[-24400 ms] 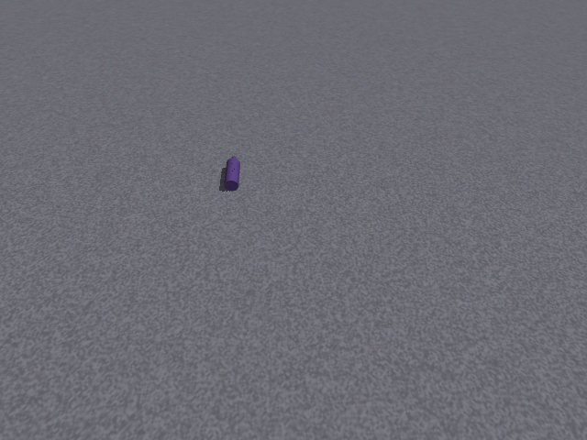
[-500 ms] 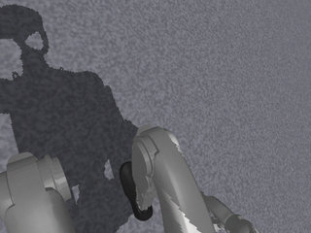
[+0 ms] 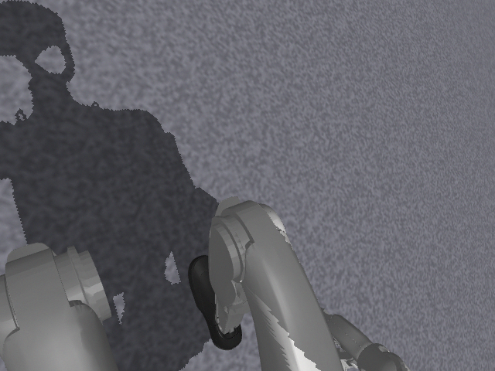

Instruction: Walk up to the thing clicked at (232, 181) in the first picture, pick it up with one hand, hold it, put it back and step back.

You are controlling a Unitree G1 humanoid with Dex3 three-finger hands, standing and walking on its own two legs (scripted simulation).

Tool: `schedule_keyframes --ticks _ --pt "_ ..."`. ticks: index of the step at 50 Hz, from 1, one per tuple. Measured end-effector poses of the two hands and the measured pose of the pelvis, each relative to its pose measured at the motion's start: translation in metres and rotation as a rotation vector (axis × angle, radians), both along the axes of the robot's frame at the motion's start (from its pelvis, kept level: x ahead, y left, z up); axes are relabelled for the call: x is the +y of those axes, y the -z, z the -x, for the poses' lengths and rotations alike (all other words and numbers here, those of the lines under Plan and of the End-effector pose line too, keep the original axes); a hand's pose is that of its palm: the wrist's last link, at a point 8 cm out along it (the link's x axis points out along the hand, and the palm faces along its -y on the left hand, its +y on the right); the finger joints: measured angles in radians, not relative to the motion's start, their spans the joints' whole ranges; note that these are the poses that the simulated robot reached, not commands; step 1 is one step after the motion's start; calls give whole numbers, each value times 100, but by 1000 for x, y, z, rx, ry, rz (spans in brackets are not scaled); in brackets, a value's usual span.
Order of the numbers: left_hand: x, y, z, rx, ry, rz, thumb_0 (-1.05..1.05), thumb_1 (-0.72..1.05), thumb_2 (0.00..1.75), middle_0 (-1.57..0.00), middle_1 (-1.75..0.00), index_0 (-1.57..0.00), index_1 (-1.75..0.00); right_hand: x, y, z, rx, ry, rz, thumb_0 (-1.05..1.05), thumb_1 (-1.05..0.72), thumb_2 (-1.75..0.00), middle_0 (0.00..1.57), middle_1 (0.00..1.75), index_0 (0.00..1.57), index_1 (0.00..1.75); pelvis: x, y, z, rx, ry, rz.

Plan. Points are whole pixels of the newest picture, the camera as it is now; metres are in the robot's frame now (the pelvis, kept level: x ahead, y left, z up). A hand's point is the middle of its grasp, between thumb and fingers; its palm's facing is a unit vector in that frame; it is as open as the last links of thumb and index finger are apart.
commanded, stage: close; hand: left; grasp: from above
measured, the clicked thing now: out of the picture +0.43 +0.37 -0.26
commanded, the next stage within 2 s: settle in 0.62 s
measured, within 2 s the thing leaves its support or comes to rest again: leaves its support in 1.06 s
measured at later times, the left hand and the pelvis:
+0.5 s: hand out of the picture +0.41 +0.37 -0.24, palm faces -0.42 -0.19 -0.89, open 10.0 cm; pelvis +0.00 +0.00 +0.00, yaw +0 degrees
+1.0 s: hand out of the picture +0.41 +0.37 -0.24, palm faces -0.42 -0.20 -0.89, open 9.9 cm; pelvis +0.00 +0.00 +0.00, yaw +0 degrees
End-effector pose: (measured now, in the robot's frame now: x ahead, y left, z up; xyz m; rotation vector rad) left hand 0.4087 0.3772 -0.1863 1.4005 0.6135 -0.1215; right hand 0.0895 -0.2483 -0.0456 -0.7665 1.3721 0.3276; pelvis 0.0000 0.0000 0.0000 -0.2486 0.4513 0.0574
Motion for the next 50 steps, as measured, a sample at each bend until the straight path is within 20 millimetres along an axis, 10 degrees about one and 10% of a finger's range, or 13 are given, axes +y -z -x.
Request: schedule_keyframes --ticks 50 --pt "0 -6 -6 -14 -4 4 1 3 45 -64 -60 -70 -54 0 1 -7 -9 5 1 0 -90 -90 21 29 20 30 0 -2 -2 20 -1 2"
